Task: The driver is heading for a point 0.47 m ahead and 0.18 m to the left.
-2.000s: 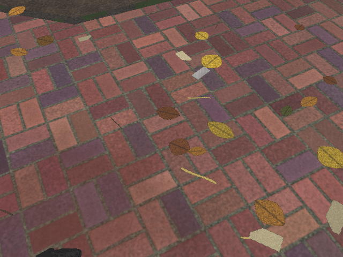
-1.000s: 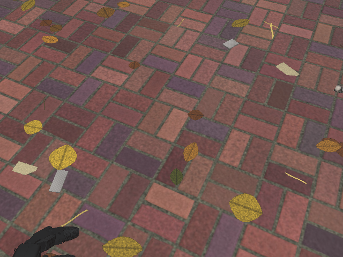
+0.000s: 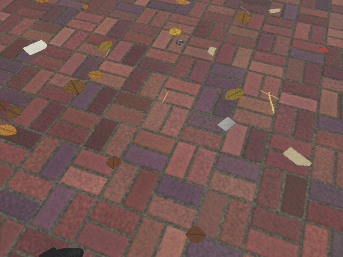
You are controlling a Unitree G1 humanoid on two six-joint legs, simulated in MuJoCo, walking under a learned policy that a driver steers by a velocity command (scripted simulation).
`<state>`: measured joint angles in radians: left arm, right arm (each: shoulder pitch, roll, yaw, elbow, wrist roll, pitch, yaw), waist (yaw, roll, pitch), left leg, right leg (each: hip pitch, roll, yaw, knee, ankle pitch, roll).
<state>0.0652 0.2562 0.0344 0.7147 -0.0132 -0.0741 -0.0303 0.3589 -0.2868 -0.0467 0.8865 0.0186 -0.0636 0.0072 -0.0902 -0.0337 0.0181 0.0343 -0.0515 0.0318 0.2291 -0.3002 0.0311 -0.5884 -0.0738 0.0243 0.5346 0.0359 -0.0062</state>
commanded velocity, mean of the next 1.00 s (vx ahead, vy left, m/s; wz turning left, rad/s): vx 0.37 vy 0.00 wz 0.32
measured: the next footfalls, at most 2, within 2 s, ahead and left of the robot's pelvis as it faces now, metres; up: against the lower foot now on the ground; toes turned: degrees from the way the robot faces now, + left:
right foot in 0.06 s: +0.22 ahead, -0.13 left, +0.00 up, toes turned +0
left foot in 0.60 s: +0.46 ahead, +0.16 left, +0.00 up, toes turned +21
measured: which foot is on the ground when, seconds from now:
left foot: down 0.00-0.08, up 0.10-0.58, down 0.60-1.00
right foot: up 0.00-0.04, down 0.06-0.60, up 0.62-1.00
